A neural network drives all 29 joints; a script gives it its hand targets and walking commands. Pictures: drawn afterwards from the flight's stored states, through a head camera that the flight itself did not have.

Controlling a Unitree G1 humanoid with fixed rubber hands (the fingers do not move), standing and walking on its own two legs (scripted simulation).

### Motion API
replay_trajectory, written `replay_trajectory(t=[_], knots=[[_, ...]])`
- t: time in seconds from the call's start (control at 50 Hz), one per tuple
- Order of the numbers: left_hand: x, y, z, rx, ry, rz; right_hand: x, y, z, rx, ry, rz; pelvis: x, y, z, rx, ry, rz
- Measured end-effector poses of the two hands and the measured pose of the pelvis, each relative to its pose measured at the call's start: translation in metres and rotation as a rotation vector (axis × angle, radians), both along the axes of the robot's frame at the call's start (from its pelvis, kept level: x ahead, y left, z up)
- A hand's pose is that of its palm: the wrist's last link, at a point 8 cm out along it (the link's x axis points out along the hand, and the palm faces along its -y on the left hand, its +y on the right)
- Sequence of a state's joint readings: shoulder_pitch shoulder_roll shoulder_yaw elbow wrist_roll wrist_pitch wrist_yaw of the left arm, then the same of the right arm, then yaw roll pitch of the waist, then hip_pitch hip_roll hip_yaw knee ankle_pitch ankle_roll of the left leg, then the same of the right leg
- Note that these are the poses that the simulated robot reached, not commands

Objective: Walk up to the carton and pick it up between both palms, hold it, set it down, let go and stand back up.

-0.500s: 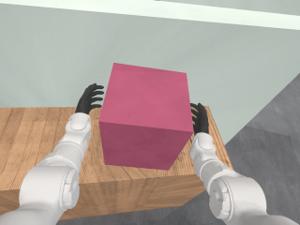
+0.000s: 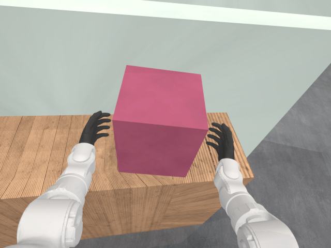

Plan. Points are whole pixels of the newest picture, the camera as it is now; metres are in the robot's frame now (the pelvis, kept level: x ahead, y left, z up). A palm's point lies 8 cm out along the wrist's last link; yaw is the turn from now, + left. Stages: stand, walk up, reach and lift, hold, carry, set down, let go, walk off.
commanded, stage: set down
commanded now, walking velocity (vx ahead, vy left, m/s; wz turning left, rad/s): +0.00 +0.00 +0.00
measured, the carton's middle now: (158, 125) +0.46 +0.00 +0.01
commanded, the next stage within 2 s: none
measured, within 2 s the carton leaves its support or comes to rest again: neither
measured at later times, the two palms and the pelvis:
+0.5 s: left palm (79, 162) +0.33 +0.19 +0.00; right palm (235, 177) +0.29 -0.19 +0.02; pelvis -0.01 +0.00 +0.00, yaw +0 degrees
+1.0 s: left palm (60, 201) +0.24 +0.22 +0.00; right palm (250, 208) +0.21 -0.21 +0.02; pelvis +0.01 -0.01 +0.01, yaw +1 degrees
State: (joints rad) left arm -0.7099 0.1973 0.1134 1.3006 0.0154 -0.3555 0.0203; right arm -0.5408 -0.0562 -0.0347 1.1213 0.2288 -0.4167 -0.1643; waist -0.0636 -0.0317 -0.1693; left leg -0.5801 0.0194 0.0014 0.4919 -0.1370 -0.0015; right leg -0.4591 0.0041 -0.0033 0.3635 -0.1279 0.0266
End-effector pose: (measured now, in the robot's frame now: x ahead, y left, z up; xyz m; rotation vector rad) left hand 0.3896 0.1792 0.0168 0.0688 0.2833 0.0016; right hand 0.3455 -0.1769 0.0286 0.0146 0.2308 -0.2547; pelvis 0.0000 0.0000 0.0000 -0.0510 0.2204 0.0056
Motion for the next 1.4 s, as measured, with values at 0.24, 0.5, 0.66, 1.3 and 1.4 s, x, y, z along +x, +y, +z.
replay_trajectory(t=[0.24, 0.5, 0.66, 1.3, 1.4], knots=[[-0.029, 0.010, -0.007, 0.005, -0.022, 0.000, -0.032, -0.007, -0.008, 0.008, 0.004, -0.016, -0.005, 0.000, 0.002, 0.001, -0.074, 0.004], [-0.056, 0.016, -0.012, -0.001, -0.032, 0.013, -0.059, -0.015, -0.010, 0.025, -0.009, -0.038, -0.006, -0.002, 0.003, 0.003, -0.150, 0.007], [-0.085, 0.027, -0.019, 0.005, -0.024, 0.034, -0.077, -0.019, -0.013, 0.035, -0.016, -0.042, 0.002, -0.004, 0.004, 0.008, -0.223, 0.011], [-0.167, 0.037, -0.027, 0.043, 0.077, 0.054, -0.153, -0.031, -0.018, 0.014, 0.078, -0.003, 0.010, -0.017, 0.006, 0.025, -0.339, 0.014], [-0.164, 0.035, -0.030, 0.045, 0.107, 0.059, -0.147, -0.033, -0.020, 0.010, 0.092, 0.007, 0.015, -0.019, 0.007, 0.029, -0.330, 0.013]])
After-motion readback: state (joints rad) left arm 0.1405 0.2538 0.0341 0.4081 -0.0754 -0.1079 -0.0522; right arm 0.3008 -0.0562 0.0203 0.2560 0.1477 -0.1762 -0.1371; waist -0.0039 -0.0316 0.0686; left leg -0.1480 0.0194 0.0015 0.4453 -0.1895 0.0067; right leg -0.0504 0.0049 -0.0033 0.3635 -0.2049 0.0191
